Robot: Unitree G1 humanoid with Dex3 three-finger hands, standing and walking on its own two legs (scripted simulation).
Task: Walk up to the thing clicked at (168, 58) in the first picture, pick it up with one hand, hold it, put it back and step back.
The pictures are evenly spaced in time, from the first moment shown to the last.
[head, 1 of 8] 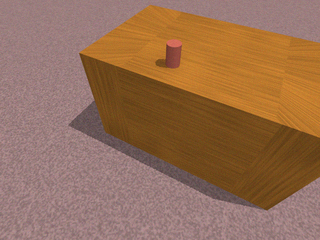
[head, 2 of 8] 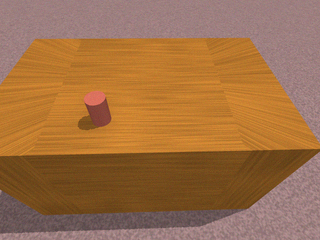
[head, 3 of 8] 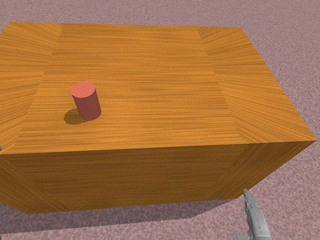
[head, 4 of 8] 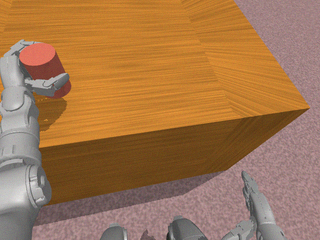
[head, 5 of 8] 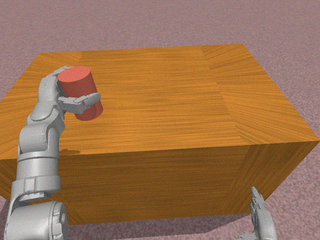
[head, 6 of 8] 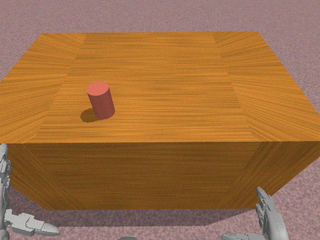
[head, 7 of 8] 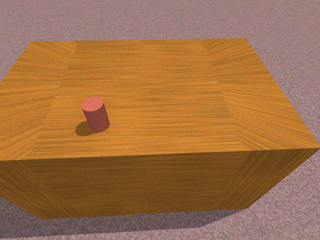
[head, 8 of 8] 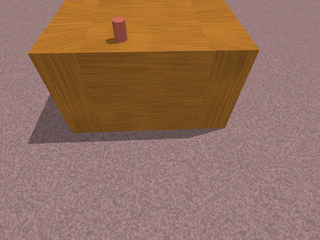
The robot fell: no
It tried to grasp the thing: yes
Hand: left
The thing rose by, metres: 0.25
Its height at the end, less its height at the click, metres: +0.00
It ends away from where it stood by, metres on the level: 0.01
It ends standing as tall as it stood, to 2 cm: yes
